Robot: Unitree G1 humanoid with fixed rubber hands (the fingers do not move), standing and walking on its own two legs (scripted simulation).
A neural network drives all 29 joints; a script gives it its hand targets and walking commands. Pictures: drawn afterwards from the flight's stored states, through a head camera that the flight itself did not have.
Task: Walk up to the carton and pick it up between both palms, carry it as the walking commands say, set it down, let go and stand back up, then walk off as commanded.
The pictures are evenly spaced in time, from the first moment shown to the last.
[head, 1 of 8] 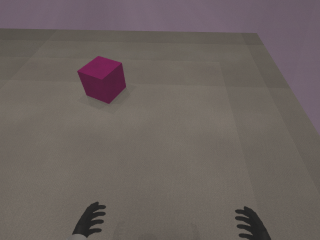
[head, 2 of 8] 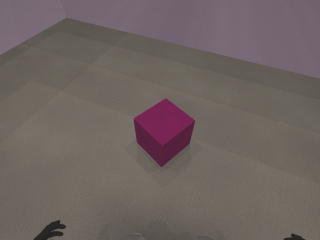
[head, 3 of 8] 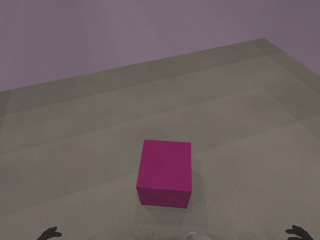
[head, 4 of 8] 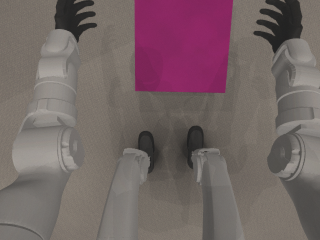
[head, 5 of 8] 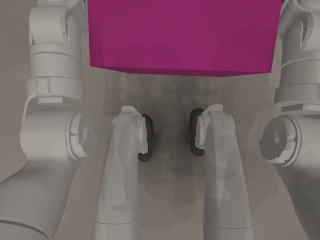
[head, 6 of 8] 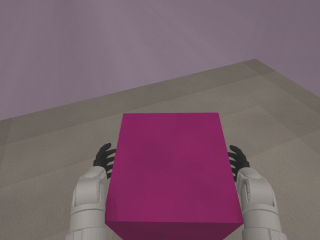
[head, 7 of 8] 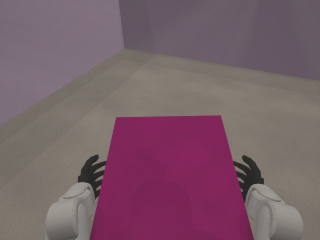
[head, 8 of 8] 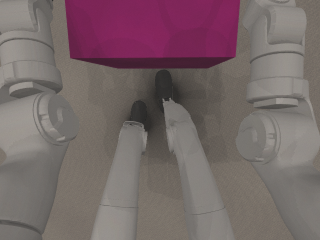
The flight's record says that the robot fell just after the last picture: yes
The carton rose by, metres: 0.67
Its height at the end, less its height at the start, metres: +0.30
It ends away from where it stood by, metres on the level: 1.79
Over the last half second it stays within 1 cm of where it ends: no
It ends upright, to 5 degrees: yes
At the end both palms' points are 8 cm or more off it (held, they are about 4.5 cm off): no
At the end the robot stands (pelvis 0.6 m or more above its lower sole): yes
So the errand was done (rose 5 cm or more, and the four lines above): no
